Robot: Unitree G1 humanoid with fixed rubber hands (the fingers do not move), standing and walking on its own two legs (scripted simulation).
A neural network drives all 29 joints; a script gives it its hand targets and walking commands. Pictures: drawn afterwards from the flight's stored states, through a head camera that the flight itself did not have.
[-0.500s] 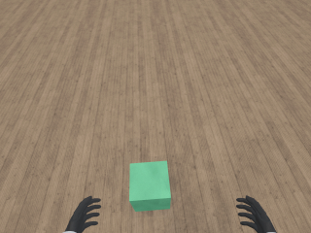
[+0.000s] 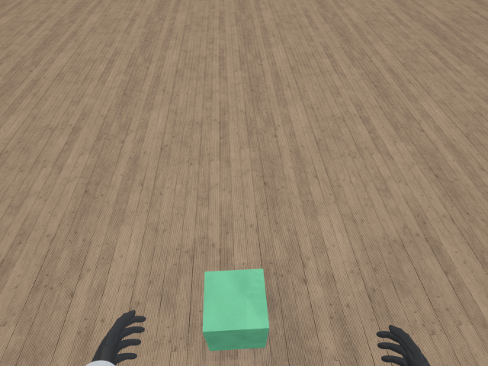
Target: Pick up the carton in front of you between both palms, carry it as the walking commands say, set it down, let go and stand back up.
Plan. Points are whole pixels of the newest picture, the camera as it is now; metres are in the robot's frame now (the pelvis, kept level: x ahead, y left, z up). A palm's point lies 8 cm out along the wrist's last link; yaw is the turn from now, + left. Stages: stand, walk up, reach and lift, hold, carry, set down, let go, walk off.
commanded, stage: stand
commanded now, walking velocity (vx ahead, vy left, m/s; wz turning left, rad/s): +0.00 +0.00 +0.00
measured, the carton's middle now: (235, 310) +0.43 +0.07 -0.65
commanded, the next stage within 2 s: none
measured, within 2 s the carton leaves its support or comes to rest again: neither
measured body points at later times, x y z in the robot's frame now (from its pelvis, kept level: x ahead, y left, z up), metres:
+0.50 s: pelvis +0.02 +0.02 +0.00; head +0.02 +0.03 +0.45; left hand +0.16 +0.31 -0.10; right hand +0.15 -0.27 -0.09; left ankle -0.01 +0.11 -0.74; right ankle -0.03 -0.12 -0.74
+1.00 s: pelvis +0.00 +0.01 +0.01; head -0.01 +0.02 +0.46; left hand +0.10 +0.31 -0.11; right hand +0.11 -0.30 -0.10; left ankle -0.01 +0.11 -0.74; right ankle -0.03 -0.12 -0.74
